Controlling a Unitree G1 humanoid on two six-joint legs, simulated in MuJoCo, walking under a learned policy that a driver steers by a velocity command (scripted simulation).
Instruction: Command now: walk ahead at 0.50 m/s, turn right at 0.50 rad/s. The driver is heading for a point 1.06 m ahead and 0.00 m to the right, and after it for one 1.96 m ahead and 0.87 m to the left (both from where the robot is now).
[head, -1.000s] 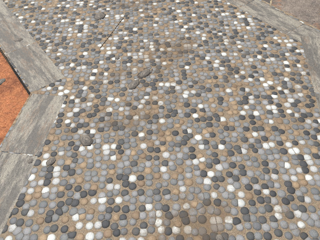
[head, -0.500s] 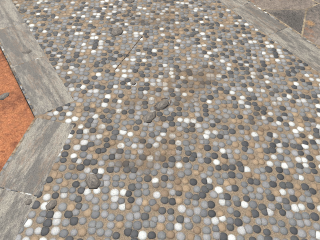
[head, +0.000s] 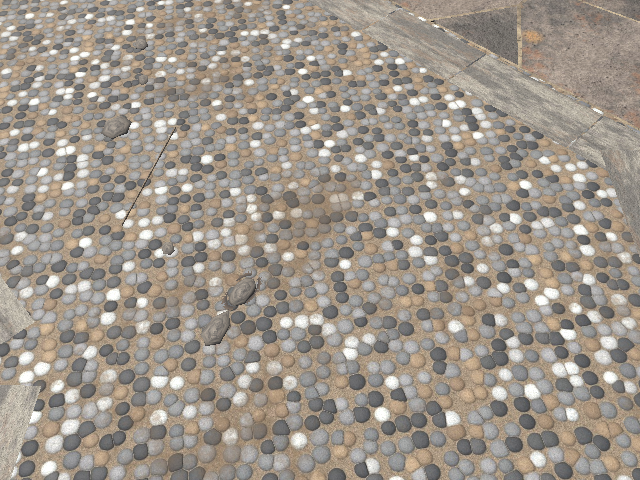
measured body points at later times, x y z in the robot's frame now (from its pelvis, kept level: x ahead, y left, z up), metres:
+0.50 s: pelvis +0.30 +0.05 +0.01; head +0.32 +0.06 +0.45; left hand +0.42 +0.31 -0.12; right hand +0.37 -0.23 -0.10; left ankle +0.35 +0.14 -0.73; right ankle +0.21 -0.08 -0.65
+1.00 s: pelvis +0.57 -0.05 +0.00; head +0.59 -0.06 +0.45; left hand +0.76 +0.19 -0.09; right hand +0.58 -0.33 -0.13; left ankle +0.50 +0.11 -0.65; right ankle +0.61 -0.14 -0.73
